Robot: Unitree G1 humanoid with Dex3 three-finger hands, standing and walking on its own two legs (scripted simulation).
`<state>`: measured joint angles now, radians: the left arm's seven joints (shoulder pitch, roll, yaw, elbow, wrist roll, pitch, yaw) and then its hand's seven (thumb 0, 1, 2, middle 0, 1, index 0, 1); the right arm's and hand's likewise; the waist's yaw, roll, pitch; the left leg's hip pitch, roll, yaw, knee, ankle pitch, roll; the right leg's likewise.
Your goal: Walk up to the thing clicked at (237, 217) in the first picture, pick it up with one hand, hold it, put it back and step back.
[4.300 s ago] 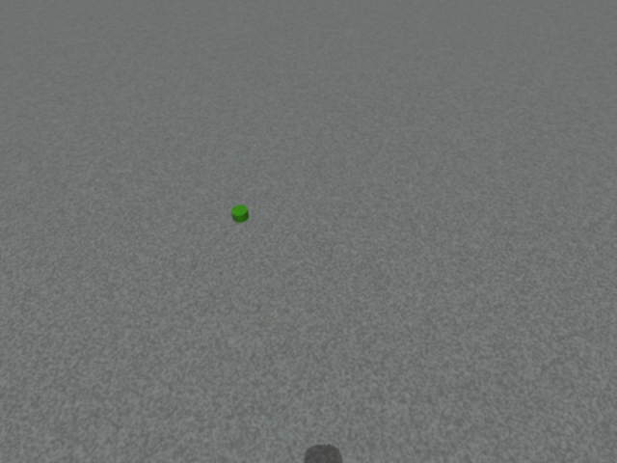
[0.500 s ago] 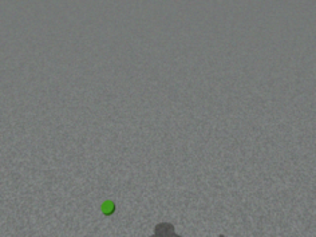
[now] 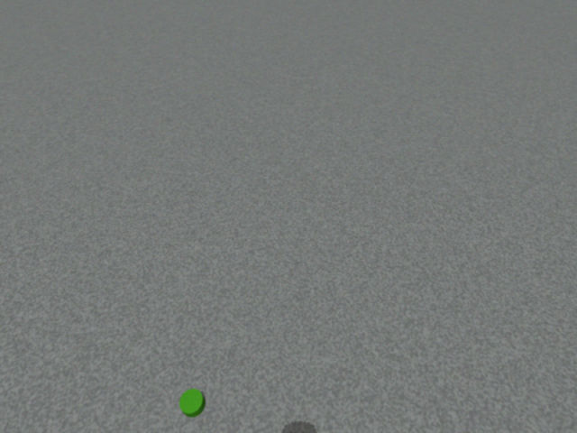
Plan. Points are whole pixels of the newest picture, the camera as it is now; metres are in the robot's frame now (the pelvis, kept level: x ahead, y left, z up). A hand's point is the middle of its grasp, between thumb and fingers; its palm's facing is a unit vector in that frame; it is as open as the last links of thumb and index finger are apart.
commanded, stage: walk up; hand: left
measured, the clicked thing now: (192, 402) +0.40 +0.33 -0.76
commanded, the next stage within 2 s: stand in 0.66 s
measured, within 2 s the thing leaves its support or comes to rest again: neither
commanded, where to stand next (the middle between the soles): +0.03 +0.00 m, yaw +2 degrees
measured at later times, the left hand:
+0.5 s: hand out of the picture +0.09 +0.26 -0.16, palm faces +0.00 -0.95 -0.32, open 7.4 cm
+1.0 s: hand out of the picture +0.10 +0.26 -0.15, palm faces -0.01 -0.94 -0.34, open 7.4 cm
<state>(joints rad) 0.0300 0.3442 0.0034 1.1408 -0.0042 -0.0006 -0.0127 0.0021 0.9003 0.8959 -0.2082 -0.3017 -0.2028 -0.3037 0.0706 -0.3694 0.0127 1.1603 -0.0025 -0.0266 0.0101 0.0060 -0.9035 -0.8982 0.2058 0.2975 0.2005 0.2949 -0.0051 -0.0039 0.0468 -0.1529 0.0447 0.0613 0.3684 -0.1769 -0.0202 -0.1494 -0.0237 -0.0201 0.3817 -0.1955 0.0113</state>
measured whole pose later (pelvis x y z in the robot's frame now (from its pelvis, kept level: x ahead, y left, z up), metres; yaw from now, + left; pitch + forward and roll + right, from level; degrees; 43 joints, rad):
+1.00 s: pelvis +0.02 +0.01 +0.00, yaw +0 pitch -2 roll +0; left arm 0.08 0.35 0.01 1.14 0.01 0.00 0.00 0.00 0.90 0.90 -0.21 -0.30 -0.20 -0.30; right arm 0.07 -0.34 0.00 1.15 -0.01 -0.01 0.01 0.01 -0.90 -0.90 0.21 0.30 0.20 0.29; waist 0.00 0.00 0.05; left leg -0.11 0.03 0.06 0.30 -0.17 -0.01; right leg -0.09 -0.04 -0.02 0.30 -0.18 0.03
